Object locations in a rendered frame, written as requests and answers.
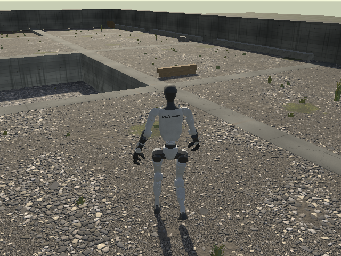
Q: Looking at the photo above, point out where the robot right hand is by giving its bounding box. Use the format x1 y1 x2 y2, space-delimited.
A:
188 142 200 151

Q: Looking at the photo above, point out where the right robot upper arm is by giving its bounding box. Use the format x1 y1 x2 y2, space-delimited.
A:
182 107 197 136

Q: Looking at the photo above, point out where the right robot forearm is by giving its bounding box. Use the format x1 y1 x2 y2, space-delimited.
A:
191 128 199 145

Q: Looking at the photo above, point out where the left robot forearm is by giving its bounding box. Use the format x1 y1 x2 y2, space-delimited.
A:
135 129 148 153

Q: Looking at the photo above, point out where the left robot upper arm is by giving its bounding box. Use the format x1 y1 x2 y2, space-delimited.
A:
143 108 159 138

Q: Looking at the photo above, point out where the humanoid robot torso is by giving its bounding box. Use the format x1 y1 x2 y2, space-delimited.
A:
158 105 183 160

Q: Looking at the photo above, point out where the robot left hand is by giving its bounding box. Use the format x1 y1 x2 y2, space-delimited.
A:
133 151 145 165

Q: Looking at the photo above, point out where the right robot foot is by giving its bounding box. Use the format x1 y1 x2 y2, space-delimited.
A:
177 212 188 220

